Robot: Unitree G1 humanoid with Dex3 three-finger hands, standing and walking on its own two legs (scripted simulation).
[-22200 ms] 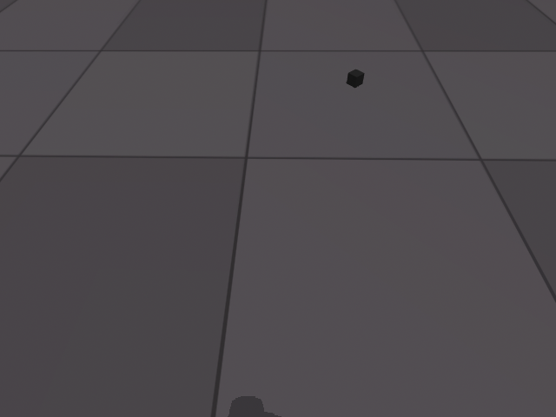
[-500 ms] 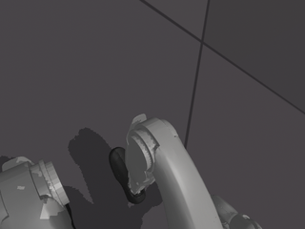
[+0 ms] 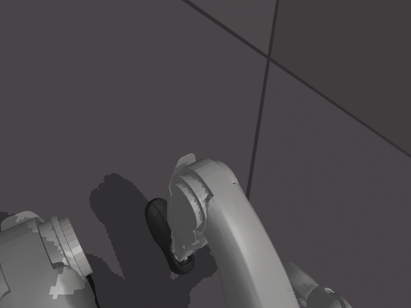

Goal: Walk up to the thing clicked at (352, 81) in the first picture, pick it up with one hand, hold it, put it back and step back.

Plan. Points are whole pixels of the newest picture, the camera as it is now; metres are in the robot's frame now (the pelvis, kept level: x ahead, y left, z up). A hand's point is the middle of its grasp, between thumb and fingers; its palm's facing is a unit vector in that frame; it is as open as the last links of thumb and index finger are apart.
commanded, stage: settle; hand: left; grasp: from above
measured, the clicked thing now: out of the picture +0.46 +0.37 -0.27
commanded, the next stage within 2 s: lift in 0.98 s
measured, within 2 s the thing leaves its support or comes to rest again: leaves its support in 0.44 s
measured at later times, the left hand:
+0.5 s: hand out of the picture +0.45 +0.37 -0.23, palm faces -0.40 -0.16 -0.90, open 10.9 cm
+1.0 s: hand out of the picture +0.44 +0.38 -0.14, palm faces -0.45 -0.14 -0.88, open 10.8 cm
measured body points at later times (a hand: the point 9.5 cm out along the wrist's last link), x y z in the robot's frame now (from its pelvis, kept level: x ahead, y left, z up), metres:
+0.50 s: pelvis +0.01 +0.00 +0.00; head +0.28 +0.14 +0.33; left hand +0.47 +0.38 -0.18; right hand +0.07 -0.26 -0.05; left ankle +0.06 +0.11 -0.28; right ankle +0.13 -0.11 -0.28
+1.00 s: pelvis +0.00 -0.01 +0.03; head +0.25 +0.11 +0.39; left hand +0.46 +0.38 -0.09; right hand +0.10 -0.26 -0.06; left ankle +0.06 +0.11 -0.28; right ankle +0.13 -0.11 -0.28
